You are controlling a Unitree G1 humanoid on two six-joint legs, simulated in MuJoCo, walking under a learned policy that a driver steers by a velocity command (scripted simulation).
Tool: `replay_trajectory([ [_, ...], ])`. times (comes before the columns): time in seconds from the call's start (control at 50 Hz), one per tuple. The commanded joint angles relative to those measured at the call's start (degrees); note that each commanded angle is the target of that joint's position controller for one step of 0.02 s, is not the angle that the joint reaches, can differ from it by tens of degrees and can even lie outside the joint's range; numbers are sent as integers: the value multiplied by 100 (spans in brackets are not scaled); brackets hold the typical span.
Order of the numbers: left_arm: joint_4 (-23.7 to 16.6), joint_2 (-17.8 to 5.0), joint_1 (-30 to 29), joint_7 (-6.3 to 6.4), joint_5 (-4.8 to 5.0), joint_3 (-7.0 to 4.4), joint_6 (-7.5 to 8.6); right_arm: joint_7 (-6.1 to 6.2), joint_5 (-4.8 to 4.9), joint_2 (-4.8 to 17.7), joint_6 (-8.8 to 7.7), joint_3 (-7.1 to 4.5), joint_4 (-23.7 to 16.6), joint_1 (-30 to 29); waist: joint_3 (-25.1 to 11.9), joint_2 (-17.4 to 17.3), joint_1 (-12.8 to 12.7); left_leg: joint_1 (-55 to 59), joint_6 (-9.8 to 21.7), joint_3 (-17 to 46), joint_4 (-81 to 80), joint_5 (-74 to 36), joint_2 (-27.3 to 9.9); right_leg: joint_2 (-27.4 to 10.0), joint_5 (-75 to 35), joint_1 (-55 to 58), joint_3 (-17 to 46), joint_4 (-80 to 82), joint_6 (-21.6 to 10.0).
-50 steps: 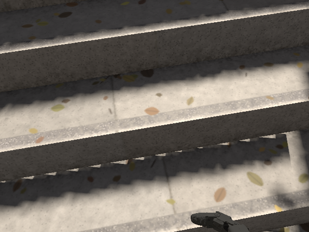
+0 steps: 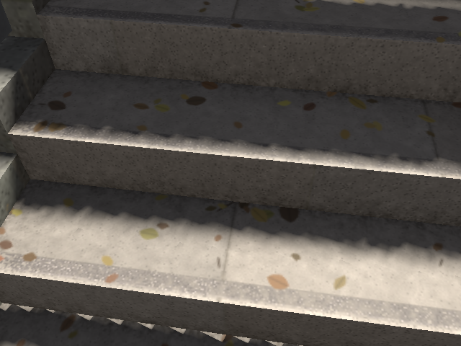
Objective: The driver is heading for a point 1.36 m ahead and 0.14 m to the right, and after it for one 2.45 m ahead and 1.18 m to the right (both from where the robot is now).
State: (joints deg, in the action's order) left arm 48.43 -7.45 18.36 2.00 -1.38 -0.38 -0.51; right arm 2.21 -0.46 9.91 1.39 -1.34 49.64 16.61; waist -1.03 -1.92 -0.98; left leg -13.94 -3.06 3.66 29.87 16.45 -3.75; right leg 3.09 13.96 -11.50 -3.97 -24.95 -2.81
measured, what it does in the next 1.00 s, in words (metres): climbs: right foot 0.17 m higher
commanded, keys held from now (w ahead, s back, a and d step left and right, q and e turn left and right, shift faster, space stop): no key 0.08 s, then w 0.92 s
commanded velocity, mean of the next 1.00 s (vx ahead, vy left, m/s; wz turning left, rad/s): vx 0.34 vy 0.00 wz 0.01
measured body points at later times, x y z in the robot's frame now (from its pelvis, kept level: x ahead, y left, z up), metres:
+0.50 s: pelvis +0.09 +0.03 +0.00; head +0.10 +0.04 +0.45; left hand +0.23 +0.24 -0.13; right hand -0.01 -0.19 -0.15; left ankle -0.01 +0.15 -0.74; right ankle +0.05 -0.09 -0.43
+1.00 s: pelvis +0.33 -0.02 +0.17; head +0.32 -0.04 +0.61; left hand +0.24 +0.17 +0.02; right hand +0.55 -0.17 +0.09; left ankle +0.43 +0.15 -0.22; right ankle +0.29 -0.11 -0.57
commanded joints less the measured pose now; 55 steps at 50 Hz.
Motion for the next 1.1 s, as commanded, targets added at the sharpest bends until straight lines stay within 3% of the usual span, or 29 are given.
replay_trajectory([
  [0.02,-71,-500,170,-9,-31,-130,9,-2,-15,393,-147,-84,-50,150,73,-140,-9,-238,304,54,-475,-1155,-94,-610,-1368,357,627,584,-322],
  [0.08,99,-518,242,-30,-7,-137,-18,-15,29,395,-169,-73,141,271,-27,-100,-9,-110,370,45,-517,-1464,-79,-574,-1723,542,531,551,-330],
  [0.18,93,-955,80,20,142,-278,-87,36,150,518,-195,-144,299,441,552,384,-10,-828,754,-269,-98,1197,260,-850,2229,-141,1089,782,-758],
  [0.28,113,-1094,-17,15,197,-316,13,-104,76,243,-369,-7,359,567,670,608,90,-937,881,-432,168,657,312,-1306,2009,-378,1576,628,-1074],
  [0.32,30,-898,-378,-60,251,-227,96,-156,102,552,-446,-89,544,1075,569,-68,395,200,1064,225,-438,349,55,-739,970,-1240,760,-350,-779],
  [0.36,55,-487,-646,-149,226,-58,350,-154,12,1311,-418,-368,831,2462,107,-1510,1017,2337,2058,2898,-1533,-587,-1336,28,393,-3438,-30,-3651,-143],
  [0.38,193,-512,-604,-254,325,-71,486,-110,-105,1127,-444,-302,870,2719,30,-1077,1068,2559,2538,3732,-1725,-1127,-1948,163,1451,-4219,498,-6485,84],
  [0.42,-178,-145,-1230,-360,537,76,663,-124,-189,879,-533,-198,808,2196,602,-454,779,2853,2290,2571,-1509,-1667,-1931,-100,1564,-6320,1289,-9285,-10],
  [0.46,-697,60,-1659,-387,485,238,708,-229,-196,45,-492,90,997,2187,738,-81,608,2962,1758,1647,-1345,-1730,-1609,-162,1671,-7582,1344,-10864,-229],
  [0.5,-1137,486,-1717,-503,483,490,661,-251,-177,-276,-380,247,1070,1979,792,-161,343,2326,1475,1175,-1437,-1285,-1523,-204,1946,-8179,1406,-11938,-387],
  [0.56,-2379,335,-2798,-553,291,857,625,-98,38,31,-390,353,738,546,1455,-59,-289,-1399,919,-484,-2914,-463,-599,-761,890,-6111,407,-8112,-282],
  [0.58,-2434,222,-2808,-552,166,977,595,16,208,104,-487,359,695,584,986,115,-353,-3466,1212,-715,-3904,-1263,-459,-837,-130,-2983,-635,-6472,-251],
  [0.6,-2470,97,-2824,-456,143,947,614,66,408,493,-625,278,882,1398,276,3,-193,-3326,1350,-539,-3881,-2763,-385,-554,-211,-1283,-1088,-5860,-189],
  [0.62,-2216,-244,-2246,-358,197,689,651,-4,376,977,-713,219,973,1701,-786,-562,-495,-2178,1539,-601,-2985,-7298,-547,-24,201,-157,-1315,-6164,-237],
  [0.64,-1913,-779,-1201,-286,178,430,618,-61,263,1696,-703,14,1011,1774,-1213,-1288,-947,-516,1432,-603,-1878,-9910,-750,180,947,-180,-1107,-5518,-340],
  [0.66,-1581,-1100,-323,-273,110,227,542,-31,197,1980,-534,-124,1050,1545,-1409,-1764,-1375,1303,1194,-389,-568,-10850,-971,96,1509,-903,-462,-4219,-551],
  [0.68,-1277,-1492,295,-321,6,39,523,42,67,1723,-476,-125,886,1319,-1549,-1524,-1438,1303,1096,-124,831,-9976,-935,-199,1449,-423,850,-3186,-845],
  [0.7,-702,-2089,1083,-352,-147,-184,412,-66,-20,853,-563,11,592,1362,-2010,1215,-1202,-640,926,-26,2847,-6056,124,-1434,1171,1074,3700,-1200,-1665],
  [0.72,-387,-2050,1424,-170,-213,-187,209,-345,-118,332,-757,58,551,957,-2189,2327,-1168,-1889,745,649,6065,-1246,1265,-2224,1789,1153,6582,1205,-2134],
  [0.74,-177,-1409,853,-152,-122,-35,222,-619,17,-55,-910,78,141,479,-1275,1583,-719,-2944,868,1391,7930,-963,1126,-2242,2904,267,6296,1260,-1647],
  [0.76,113,-794,556,-231,-68,74,245,-700,138,-264,-926,206,-426,-431,-346,1032,-443,-3765,1144,1170,8546,-1071,964,-2148,3284,-564,5202,846,-1213],
  [0.78,432,-285,295,-313,-70,159,316,-687,81,-350,-885,281,-788,-890,345,536,-52,-4319,1319,915,8814,-1192,727,-1981,2796,-1310,4004,420,-986],
  [0.82,825,482,-117,-431,-170,324,385,-646,108,-595,-716,457,-772,-234,401,352,584,-4748,1566,1097,9824,-1260,678,-1537,1519,-1718,2466,214,-533],
  [0.86,930,430,-183,-528,-128,320,374,-591,171,-747,-624,616,-736,105,473,209,857,-5463,1568,1081,9586,-1443,575,-1382,618,-1712,1233,265,-299],
  [0.9,791,137,-607,-551,-178,325,408,-468,130,-446,-556,641,-864,-86,532,124,1019,-5129,1219,666,8610,-2108,572,-1172,481,-2719,378,589,-352],
  [0.92,881,49,-284,-540,-275,365,446,-345,134,-444,-512,643,-860,-428,422,285,757,-5302,1025,243,9494,-2095,707,-1315,257,-2641,461,806,-660],
  [0.98,1276,-308,764,-480,-57,332,493,-226,100,-859,-492,873,-1335,-1377,627,590,290,-7063,910,190,10075,-1502,505,-1514,410,-1281,899,947,-695],
  [1.06,1441,-372,1980,-118,95,319,339,-382,149,-607,-664,1001,-2119,-2961,295,540,-365,-7568,571,-727,7802,-1466,-266,-1691,466,215,1377,1551,-604],
  [1.1,1466,-699,2335,120,227,147,273,-502,87,-689,-661,1119,-2448,-3783,289,498,-590,-6350,526,-1168,6322,-771,-656,-2097,-375,379,1449,2804,-810],
])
